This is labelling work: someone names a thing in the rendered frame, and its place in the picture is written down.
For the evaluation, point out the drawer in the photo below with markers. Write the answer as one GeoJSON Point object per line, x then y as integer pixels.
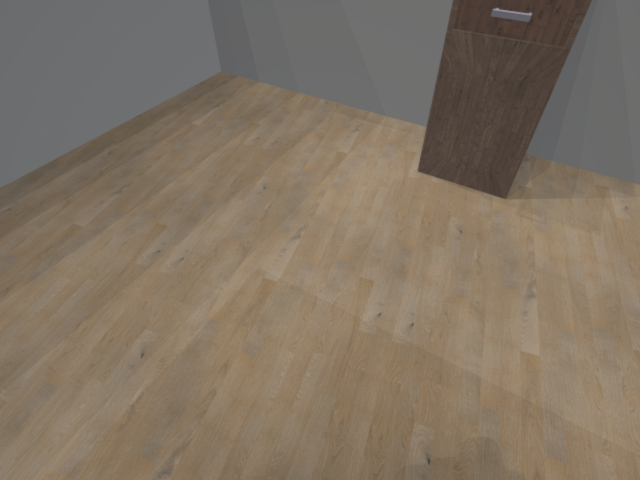
{"type": "Point", "coordinates": [551, 21]}

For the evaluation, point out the handle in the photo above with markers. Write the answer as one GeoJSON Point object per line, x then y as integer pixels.
{"type": "Point", "coordinates": [511, 15]}

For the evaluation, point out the cabinet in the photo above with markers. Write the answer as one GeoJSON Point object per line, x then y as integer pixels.
{"type": "Point", "coordinates": [489, 97]}

